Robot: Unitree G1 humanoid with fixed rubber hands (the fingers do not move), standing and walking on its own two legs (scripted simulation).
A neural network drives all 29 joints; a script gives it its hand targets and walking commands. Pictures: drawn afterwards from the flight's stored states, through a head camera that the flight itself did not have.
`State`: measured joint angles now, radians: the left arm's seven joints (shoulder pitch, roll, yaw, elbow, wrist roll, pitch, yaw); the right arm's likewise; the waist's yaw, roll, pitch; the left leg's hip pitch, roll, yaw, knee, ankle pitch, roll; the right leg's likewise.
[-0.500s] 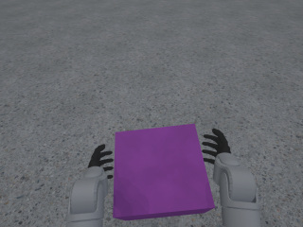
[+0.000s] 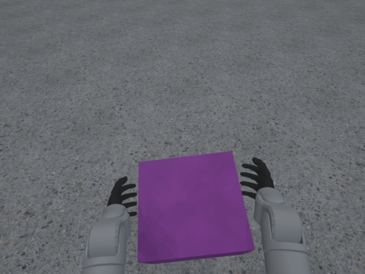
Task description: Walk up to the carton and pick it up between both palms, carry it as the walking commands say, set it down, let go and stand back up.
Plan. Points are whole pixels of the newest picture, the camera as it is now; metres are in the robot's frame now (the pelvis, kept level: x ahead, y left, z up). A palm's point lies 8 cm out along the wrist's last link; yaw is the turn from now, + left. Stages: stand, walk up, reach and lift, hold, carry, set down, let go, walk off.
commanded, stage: carry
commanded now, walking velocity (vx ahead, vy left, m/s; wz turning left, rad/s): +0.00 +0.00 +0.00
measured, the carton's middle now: (191, 208) +0.32 -0.01 -0.05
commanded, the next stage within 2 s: none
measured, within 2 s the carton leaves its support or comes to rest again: neither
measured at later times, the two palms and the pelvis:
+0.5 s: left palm (118, 215) +0.27 +0.15 +0.02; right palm (262, 196) +0.29 -0.16 +0.05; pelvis +0.00 +0.00 +0.00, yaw +0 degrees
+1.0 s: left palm (118, 216) +0.27 +0.15 +0.02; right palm (262, 197) +0.29 -0.16 +0.05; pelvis +0.00 +0.00 +0.00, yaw +0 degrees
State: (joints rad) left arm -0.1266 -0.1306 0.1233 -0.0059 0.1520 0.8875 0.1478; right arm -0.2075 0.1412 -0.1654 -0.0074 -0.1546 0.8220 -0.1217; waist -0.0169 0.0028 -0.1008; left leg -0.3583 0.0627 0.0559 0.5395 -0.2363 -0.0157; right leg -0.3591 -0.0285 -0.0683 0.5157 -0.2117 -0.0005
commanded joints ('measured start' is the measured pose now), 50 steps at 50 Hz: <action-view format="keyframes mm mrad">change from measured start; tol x32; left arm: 1 -438 -668 -431 -44 -185 -75 -221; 50 -488 -650 -441 42 -170 -223 -263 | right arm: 1 -247 712 481 131 185 12 246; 50 -227 704 479 269 151 -127 295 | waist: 1 23 -5 -210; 50 25 28 -262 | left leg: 1 72 83 -88 -119 7 41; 50 119 74 -62 -94 103 25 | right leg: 1 87 -88 81 -57 37 -7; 50 125 -104 97 -42 152 -17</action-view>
